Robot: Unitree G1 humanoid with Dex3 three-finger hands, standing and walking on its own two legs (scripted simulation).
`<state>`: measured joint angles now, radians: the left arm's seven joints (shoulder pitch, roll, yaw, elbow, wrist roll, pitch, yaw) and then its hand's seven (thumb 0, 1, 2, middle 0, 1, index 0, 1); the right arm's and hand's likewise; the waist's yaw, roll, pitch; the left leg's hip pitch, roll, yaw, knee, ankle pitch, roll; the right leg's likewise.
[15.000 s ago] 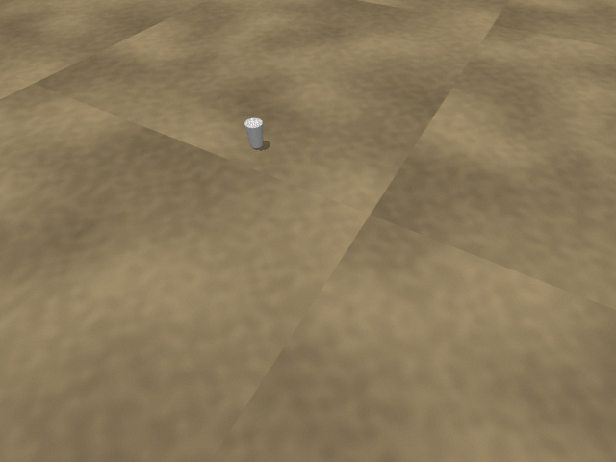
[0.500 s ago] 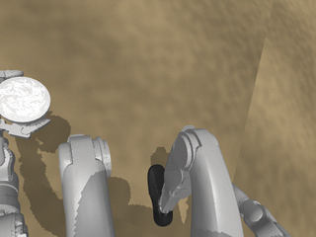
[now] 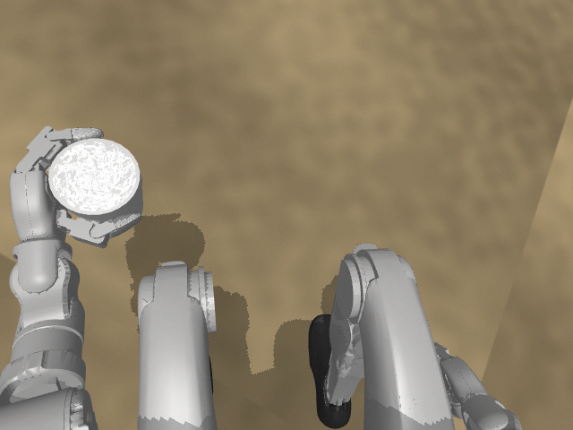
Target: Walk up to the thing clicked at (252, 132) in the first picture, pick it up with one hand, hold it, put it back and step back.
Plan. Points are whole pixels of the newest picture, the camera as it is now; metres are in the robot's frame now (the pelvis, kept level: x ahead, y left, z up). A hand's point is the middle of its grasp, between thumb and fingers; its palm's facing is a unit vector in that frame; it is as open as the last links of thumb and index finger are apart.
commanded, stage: settle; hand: left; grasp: from the side
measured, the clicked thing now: (108, 195) +0.42 +0.24 -0.09
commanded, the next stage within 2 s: lift in 0.76 s
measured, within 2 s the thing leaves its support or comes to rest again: neither
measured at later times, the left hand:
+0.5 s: hand (79, 177) +0.42 +0.24 -0.01, palm faces +0.19 -0.98 -0.08, open 11.8 cm
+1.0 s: hand (78, 163) +0.42 +0.24 +0.01, palm faces +0.20 -0.98 -0.06, open 11.8 cm
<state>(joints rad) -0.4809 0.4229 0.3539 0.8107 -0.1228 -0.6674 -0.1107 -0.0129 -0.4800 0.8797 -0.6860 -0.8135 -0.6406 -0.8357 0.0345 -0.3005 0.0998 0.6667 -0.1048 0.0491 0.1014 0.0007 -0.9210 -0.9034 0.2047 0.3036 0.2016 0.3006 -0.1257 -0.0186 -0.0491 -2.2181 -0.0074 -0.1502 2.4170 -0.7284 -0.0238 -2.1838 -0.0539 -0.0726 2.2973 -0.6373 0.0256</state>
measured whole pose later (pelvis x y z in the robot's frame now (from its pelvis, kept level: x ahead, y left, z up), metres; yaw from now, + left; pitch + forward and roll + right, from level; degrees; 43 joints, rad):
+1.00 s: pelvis +0.00 -0.01 +0.05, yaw +3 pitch +33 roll -4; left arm -0.54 0.36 0.39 0.85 -0.11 -0.61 -0.15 -0.02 -0.53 0.94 -0.68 -0.86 -0.64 -0.88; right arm 0.09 -0.28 0.02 0.68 -0.07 0.00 0.06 0.00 -0.94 -0.91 0.20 0.30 0.20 0.30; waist -0.11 0.00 -0.13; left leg -2.10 0.00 -0.09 2.24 -0.72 -0.03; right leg -2.10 -0.06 -0.03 2.17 -0.65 0.01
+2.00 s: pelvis +0.05 +0.00 +0.28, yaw +4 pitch +23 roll -3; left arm -0.13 0.26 0.18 0.31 -0.17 -0.29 -0.02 -0.03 -0.57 0.98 -0.66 -0.92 -0.62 -0.93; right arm 0.18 -0.23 0.00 0.62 0.04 -0.05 -0.04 0.00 -0.91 -0.90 0.20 0.30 0.20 0.30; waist -0.05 0.02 -0.16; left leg -1.27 0.04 -0.05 1.49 -0.63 -0.01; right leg -1.26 -0.04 -0.05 1.42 -0.56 0.02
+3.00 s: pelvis +0.09 +0.00 +0.38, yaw +5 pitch +10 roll -1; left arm -0.11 0.21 0.15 0.42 -0.17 -0.33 -0.05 -0.03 -0.57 0.99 -0.66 -0.92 -0.62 -0.93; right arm 0.24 -0.21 0.01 0.66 0.00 -0.04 -0.06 0.01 -0.91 -0.90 0.20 0.30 0.20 0.30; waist -0.04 0.01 -0.05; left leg -0.66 0.04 -0.02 0.97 -0.49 -0.02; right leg -0.66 -0.03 -0.04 0.92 -0.43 0.01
